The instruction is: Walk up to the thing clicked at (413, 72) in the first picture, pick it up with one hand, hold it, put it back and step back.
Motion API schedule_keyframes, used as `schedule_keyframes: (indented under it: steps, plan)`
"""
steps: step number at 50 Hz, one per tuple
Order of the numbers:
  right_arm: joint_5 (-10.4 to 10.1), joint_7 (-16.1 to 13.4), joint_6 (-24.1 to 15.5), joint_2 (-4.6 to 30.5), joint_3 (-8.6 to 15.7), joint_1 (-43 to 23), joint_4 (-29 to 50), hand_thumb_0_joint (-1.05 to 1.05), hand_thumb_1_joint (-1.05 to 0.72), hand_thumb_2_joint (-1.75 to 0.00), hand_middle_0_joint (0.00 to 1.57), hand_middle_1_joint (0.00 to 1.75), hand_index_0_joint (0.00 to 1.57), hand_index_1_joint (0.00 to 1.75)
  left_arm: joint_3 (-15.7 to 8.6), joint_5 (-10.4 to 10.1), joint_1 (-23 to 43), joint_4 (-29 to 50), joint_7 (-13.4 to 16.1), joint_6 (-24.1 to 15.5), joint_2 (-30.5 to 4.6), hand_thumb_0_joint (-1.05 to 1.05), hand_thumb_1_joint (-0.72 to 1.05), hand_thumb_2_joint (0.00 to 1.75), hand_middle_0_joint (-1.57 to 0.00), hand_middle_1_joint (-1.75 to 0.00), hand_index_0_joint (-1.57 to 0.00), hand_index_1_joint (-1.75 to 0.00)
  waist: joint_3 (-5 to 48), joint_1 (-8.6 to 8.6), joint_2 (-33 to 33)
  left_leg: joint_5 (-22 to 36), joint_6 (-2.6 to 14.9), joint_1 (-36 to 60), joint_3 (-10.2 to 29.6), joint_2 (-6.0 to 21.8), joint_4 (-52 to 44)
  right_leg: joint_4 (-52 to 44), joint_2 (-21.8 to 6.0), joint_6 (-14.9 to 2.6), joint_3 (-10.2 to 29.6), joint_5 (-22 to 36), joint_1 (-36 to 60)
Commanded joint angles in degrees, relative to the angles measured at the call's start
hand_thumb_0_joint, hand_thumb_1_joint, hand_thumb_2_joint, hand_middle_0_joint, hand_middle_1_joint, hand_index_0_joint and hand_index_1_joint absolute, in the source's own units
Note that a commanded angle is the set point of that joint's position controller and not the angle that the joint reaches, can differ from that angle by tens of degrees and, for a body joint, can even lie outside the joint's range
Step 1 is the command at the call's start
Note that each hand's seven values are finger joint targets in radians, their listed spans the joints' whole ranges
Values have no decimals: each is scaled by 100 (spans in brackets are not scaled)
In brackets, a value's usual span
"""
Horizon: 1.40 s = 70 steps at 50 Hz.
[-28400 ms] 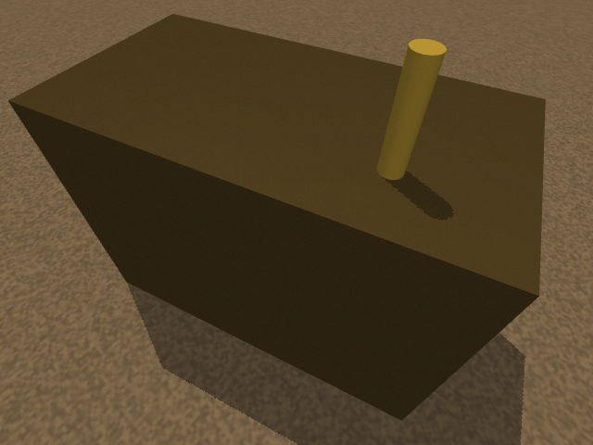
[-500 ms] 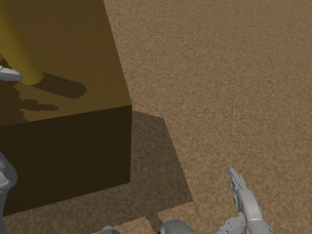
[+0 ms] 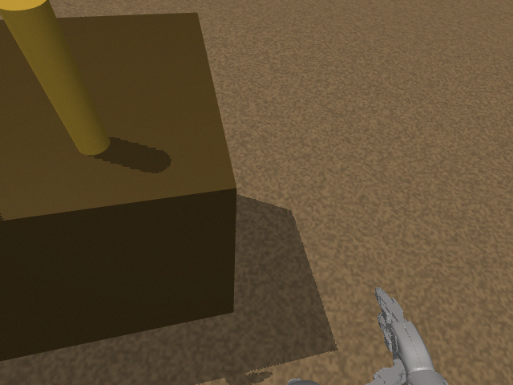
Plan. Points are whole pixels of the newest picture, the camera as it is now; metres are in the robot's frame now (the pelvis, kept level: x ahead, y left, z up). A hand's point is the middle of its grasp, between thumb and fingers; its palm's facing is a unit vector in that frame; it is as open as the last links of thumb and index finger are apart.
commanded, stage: sink last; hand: left
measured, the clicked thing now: (65, 87) +0.52 +0.23 +0.17
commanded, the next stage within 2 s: home in 0.96 s
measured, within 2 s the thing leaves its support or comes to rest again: neither
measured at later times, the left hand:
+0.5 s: hand out of the picture +0.28 +0.32 +0.21, palm faces +0.50 -0.77 -0.39, open 17.6 cm
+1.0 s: hand out of the picture +0.15 +0.23 +0.23, palm faces +0.46 -0.77 -0.44, open 17.6 cm
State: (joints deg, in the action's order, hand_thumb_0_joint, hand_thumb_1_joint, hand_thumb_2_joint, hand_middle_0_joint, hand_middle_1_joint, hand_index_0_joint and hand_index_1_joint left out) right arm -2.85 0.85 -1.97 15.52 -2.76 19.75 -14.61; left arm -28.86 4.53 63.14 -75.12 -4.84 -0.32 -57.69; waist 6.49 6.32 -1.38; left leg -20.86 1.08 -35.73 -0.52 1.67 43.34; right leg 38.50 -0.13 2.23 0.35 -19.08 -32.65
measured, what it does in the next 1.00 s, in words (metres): stands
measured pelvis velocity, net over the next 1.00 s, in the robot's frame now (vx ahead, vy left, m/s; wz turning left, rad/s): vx -0.03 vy -0.03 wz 0.05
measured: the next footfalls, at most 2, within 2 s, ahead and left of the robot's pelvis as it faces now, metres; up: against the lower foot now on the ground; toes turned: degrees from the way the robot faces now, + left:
none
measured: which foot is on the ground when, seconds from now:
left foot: down 0.00-1.00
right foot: down 0.00-1.00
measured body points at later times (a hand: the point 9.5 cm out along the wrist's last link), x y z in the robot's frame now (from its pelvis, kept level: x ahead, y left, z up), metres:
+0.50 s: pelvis +0.00 +0.00 +0.01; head +0.01 -0.01 +0.46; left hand +0.25 +0.36 +0.23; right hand +0.15 -0.25 -0.07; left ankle +0.00 +0.10 -0.71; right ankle -0.01 -0.15 -0.71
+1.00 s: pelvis -0.03 -0.03 +0.02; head -0.04 -0.06 +0.47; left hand +0.12 +0.27 +0.25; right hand +0.15 -0.28 -0.06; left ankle +0.00 +0.10 -0.71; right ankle -0.01 -0.15 -0.71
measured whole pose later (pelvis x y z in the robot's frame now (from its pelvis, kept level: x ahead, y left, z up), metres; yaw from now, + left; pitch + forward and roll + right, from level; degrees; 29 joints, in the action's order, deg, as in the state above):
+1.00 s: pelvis -0.03 -0.03 +0.02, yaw +3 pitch -3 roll +1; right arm -2.0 -2.8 -6.3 12.4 8.5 18.5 -29.3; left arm -23.6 -4.7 -22.5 21.7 0.1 -18.1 -21.1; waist -0.7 -4.3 -3.6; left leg -14.2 -0.8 -13.3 1.0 0.2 30.6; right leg 32.4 -1.6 0.3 -1.5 -16.8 -12.5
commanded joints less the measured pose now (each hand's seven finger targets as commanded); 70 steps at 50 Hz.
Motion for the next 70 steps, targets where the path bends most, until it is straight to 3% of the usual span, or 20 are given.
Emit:
schedule_keyframes:
  steps: [1,6,12,16,18,19,21,25,26,28,30,33,36,39,44,49,54,59,62,70]
  plan:
    - [-41,13,-368,998,714,106,830,0,54,-7,5,5,5,5,-195,-18,1961,1779,249,-334,-1804,0,-59,10,-7,-4,-3,-8,2384,-178,-1200,2918,-179,2188,-19,-15,-393,-382,150,-301,-213,2035,660]
    - [-83,71,-514,910,809,44,265,0,51,-8,5,5,5,5,181,-128,952,2520,397,-287,-891,0,-61,10,-8,-4,-4,-8,2123,-346,-1566,3373,-335,2709,119,166,-609,-520,225,-397,-387,1662,354]
    - [-115,155,-562,677,705,-41,-52,0,49,-8,5,6,5,6,141,-469,-1173,5235,427,-393,-12,0,-60,8,-7,-4,-5,-7,1950,-675,-1335,3663,-330,2795,170,197,-796,-668,230,-414,-475,1678,879]
    - [-136,119,-444,721,951,-177,-455,0,49,-7,5,6,5,6,-401,-717,-3133,7157,526,-435,123,0,-58,4,-7,-4,-6,-5,1357,-898,-1001,2970,-243,2320,94,74,-992,-747,164,-382,-439,1682,1423]
    - [-114,21,-407,999,1296,-348,-428,0,49,-7,5,6,5,6,-657,-794,-3564,8286,632,-502,105,0,-57,3,-6,-3,-6,-4,1415,-917,-1006,2617,-284,2464,216,135,-1168,-751,162,-377,-427,1458,1462]
    - [-107,-3,-385,851,1229,-318,-535,0,50,-7,5,6,5,6,-746,-840,-3804,8739,688,-546,189,0,-55,2,-6,-3,-6,-3,1187,-948,-1003,2352,-275,2343,192,114,-1218,-773,143,-369,-405,1351,1507]
    - [-95,-126,-389,917,1424,-590,-444,0,51,-7,5,6,5,6,-765,-884,-4533,9093,793,-629,554,0,-55,2,-6,-3,-6,-3,934,-944,-647,1969,-223,2202,136,62,-1317,-827,115,-336,-347,1286,1703]
    - [-42,-300,-410,447,1148,-606,-573,0,51,-6,5,5,5,5,-362,-953,-5339,9867,879,-859,1554,0,-55,1,-6,-3,-6,-3,562,-882,-442,1557,-145,2245,-18,-36,-1362,-895,78,-297,-284,1077,1661]
    - [-30,-344,-426,461,1158,-590,-590,0,50,-7,5,5,5,5,-462,-960,-5545,9937,902,-915,1532,0,-56,1,-6,-4,-6,-4,566,-908,-372,1623,-130,2289,-40,-46,-1362,-897,69,-285,-292,1144,1705]
    - [-5,-374,-473,330,1025,-589,-499,0,51,-6,5,5,5,5,-195,-970,-5954,10212,870,-1041,1942,0,-55,2,-6,-4,-6,-3,311,-879,-275,1421,-88,2241,-129,-115,-1379,-957,42,-265,-271,1008,1666]
    - [25,-438,-519,492,1216,-486,-416,0,50,-7,5,5,5,5,-198,-975,-6230,10404,855,-1151,2042,0,-56,2,-6,-4,-6,-4,273,-825,-90,1353,-64,2335,-155,-147,-1402,-1046,17,-234,-269,992,1680]
    - [37,-392,-528,290,1173,-177,-975,0,50,-7,5,5,5,5,-109,-994,-6939,10799,773,-1333,2286,0,-56,2,-6,-5,-6,-5,-142,-981,-356,1345,-79,2252,-172,-182,-1490,-1049,-1,-262,-299,974,1623]
    - [39,-357,-603,351,1228,-443,-594,0,48,-7,5,6,5,6,-100,-1020,-7508,11157,708,-1534,2424,0,-56,1,-6,-6,-7,-5,-294,-1023,44,1150,-30,2185,-172,-206,-1525,-1164,-25,-224,-314,796,1744]
    - [31,-331,-644,306,1253,-461,-596,0,47,-7,5,5,5,5,-71,-1034,-8026,11288,665,-1728,2509,0,-58,2,-6,-6,-7,-5,-476,-1045,52,969,-25,2134,-178,-222,-1605,-1264,-37,-223,-304,590,1736]
    - [79,-404,-738,478,1454,-649,-402,0,45,-8,5,6,5,6,-160,-1014,-7799,10804,655,-1944,2512,0,-60,4,-7,-8,-8,-8,-649,-934,270,580,11,2255,-169,-276,-1740,-1493,-100,-164,-233,211,1624]
    - [68,-400,-855,421,1413,-687,-380,0,45,-8,5,6,5,6,-264,-980,-7991,10497,648,-2147,2449,0,-59,3,-7,-8,-8,-7,-591,-1040,260,519,14,2322,-167,-309,-1852,-1610,-149,-162,-183,55,1788]
    - [99,-418,-906,478,1476,-620,-418,0,34,-17,13,14,13,14,-680,-973,-7731,10140,709,-2279,2087,0,-58,4,-5,-5,-5,-5,-614,-1029,101,532,-6,2338,-162,-339,-1911,-1759,-216,-141,-60,4,1873]
    - [73,-374,-983,-1,852,-978,-400,0,-6,-55,14,20,14,20,-143,-962,-7848,9524,665,-2326,2581,0,-61,2,-5,-4,-5,-4,-908,-1111,190,473,9,2237,-129,-317,-2018,-1835,-245,-137,-40,-125,1843]
    - [98,-340,-981,-244,522,-793,-745,0,-30,-58,14,21,14,21,164,-918,-8047,9382,650,-2316,2799,0,-59,4,-5,-5,-5,-5,-793,-1132,-3,549,10,2252,-128,-302,-2099,-1728,-163,-188,-206,94,1937]
    - [189,-403,-957,547,1146,-941,-1002,0,-66,-77,18,26,18,26,833,-743,-8599,9020,706,-2012,3154,0,-57,4,-5,-5,-5,-5,-209,-865,-89,1274,-45,2713,-29,-164,-2158,-1506,44,-237,-393,1001,2207]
